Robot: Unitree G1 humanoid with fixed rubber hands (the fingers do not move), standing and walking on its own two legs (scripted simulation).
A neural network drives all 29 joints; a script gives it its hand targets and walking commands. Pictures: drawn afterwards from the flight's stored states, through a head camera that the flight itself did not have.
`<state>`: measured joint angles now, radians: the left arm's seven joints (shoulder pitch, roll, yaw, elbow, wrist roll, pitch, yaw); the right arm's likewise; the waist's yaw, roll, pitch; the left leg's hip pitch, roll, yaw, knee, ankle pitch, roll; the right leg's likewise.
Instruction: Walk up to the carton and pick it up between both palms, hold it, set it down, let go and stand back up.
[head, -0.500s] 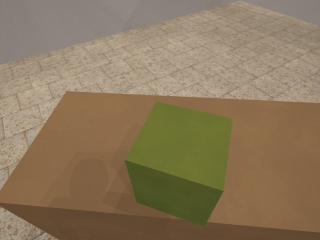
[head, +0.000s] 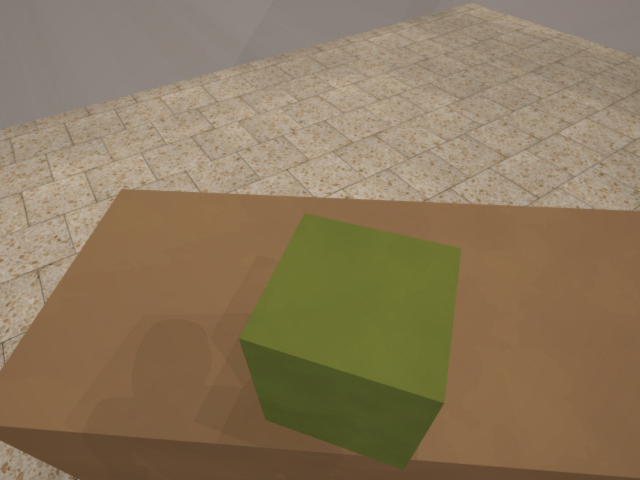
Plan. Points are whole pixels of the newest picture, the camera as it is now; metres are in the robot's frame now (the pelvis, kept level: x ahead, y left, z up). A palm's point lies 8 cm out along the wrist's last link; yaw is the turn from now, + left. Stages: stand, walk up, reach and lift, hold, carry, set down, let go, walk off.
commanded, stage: stand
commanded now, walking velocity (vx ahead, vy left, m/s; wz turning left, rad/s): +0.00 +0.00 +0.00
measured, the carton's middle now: (354, 342) +0.32 -0.03 -0.02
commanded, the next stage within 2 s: none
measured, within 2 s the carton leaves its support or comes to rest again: neither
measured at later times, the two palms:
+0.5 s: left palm out of the picture +0.00 +0.23 -0.14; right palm out of the picture +0.00 -0.21 -0.15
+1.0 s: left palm out of the picture -0.02 +0.24 -0.14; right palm out of the picture -0.03 -0.19 -0.15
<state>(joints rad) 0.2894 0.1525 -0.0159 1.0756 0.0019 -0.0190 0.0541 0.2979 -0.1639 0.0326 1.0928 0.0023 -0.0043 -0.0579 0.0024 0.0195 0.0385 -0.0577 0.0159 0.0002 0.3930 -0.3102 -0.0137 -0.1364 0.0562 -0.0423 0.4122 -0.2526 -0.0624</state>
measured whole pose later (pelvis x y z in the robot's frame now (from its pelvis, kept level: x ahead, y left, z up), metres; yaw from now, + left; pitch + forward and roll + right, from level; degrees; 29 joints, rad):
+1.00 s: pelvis -0.01 +0.02 +0.00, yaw -1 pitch -2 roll +0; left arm 0.30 0.14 -0.02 1.12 0.00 -0.02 0.06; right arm 0.32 -0.14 0.03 1.13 0.00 -0.01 -0.06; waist 0.00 0.01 0.04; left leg -0.03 -0.01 0.04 0.37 -0.29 0.02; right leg -0.13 0.03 -0.01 0.40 -0.23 -0.03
